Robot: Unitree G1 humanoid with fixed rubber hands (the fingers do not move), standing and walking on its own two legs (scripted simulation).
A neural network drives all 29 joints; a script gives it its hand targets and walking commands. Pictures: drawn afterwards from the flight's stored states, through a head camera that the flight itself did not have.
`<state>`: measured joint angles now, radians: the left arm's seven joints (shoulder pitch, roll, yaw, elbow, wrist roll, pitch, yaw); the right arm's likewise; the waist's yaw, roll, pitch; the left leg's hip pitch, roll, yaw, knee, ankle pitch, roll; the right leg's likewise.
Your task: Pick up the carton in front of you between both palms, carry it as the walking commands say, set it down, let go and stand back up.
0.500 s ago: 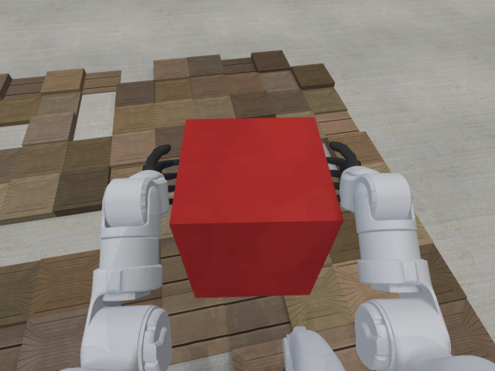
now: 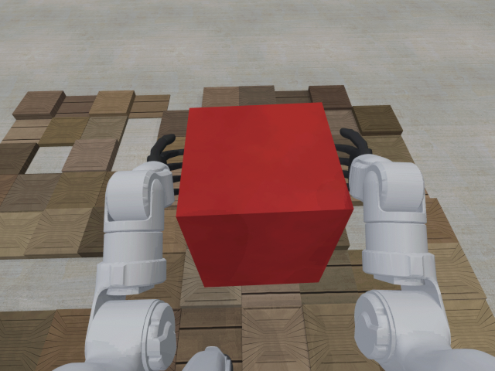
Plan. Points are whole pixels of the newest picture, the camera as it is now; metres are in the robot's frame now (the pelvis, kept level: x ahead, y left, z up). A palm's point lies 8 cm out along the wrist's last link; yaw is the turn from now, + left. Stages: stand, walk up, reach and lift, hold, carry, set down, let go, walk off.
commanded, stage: carry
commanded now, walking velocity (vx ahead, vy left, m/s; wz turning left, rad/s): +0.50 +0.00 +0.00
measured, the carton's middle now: (258, 201) +0.37 +0.02 +0.05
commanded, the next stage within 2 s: none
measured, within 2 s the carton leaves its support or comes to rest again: neither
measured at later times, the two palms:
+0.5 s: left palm (209, 54) +0.68 +0.13 +0.14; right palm (353, 61) +0.66 -0.17 +0.13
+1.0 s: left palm out of the picture +0.97 +0.16 +0.15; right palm out of the picture +0.95 -0.14 +0.15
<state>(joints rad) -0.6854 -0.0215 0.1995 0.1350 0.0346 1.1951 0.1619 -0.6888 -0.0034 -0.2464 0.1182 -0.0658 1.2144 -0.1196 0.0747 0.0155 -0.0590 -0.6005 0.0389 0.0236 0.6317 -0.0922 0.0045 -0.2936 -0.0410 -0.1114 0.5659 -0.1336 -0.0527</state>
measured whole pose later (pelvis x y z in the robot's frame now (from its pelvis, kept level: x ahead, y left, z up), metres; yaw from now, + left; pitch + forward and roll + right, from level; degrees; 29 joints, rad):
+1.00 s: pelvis +0.59 +0.03 +0.01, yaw -2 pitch +5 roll +2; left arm -0.84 0.05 0.29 0.24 0.04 1.30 0.12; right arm -0.84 0.01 -0.25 0.24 -0.09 1.29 -0.14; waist -0.03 -0.03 -0.06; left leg -0.52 -0.02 0.12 0.68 -0.18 0.09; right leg -0.45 -0.01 0.00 1.15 -0.43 -0.04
